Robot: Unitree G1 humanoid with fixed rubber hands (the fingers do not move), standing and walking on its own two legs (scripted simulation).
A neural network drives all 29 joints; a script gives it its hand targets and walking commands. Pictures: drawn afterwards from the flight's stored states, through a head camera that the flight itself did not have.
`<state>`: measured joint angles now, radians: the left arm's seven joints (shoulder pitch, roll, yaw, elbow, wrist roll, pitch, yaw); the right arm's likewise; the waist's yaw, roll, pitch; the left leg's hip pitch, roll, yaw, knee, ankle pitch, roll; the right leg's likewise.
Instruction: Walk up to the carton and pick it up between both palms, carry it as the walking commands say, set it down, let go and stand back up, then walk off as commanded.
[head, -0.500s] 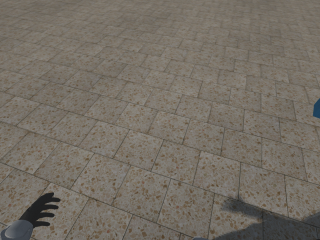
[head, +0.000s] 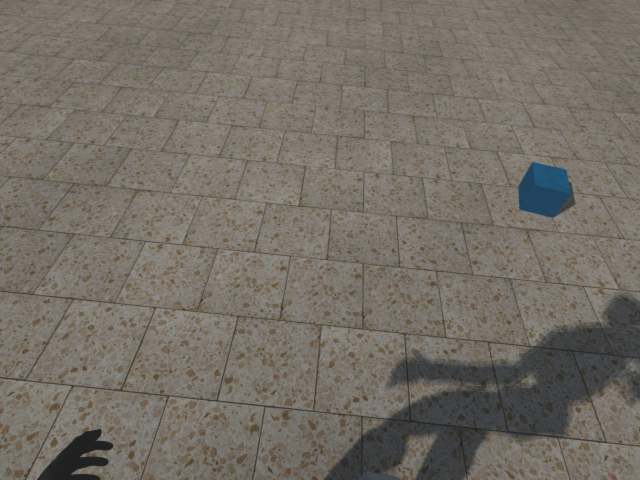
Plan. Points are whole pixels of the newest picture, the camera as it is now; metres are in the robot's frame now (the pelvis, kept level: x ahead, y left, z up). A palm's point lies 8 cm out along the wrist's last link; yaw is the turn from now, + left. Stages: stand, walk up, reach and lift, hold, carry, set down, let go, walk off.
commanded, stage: walk up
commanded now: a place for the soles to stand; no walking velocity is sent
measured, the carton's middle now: (542, 189) +1.50 -1.04 -0.69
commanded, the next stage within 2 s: none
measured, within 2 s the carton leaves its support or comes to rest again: neither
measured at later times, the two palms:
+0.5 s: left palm (206, 323) +0.35 +0.20 -0.08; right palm out of the picture +0.22 -0.48 -0.07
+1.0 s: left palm (348, 197) +0.65 -0.02 -0.06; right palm out of the picture +0.33 -0.67 -0.08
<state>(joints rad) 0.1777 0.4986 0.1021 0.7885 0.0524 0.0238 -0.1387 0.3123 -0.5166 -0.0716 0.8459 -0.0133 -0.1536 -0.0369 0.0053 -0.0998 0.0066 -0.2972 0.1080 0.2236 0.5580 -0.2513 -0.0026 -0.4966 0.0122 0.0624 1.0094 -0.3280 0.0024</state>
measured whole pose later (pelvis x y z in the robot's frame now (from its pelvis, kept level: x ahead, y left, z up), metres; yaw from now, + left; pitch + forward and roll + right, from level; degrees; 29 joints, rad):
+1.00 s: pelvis +0.40 -0.30 -0.01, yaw -17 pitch -1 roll +0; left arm 0.11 0.49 0.12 0.77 0.02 -0.03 -0.11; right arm 0.33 -0.54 -0.07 0.87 0.01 -0.11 -0.02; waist -0.02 0.00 0.04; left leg -0.40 0.17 0.02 1.08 -0.41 0.02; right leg -0.40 -0.02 -0.07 0.65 -0.25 -0.04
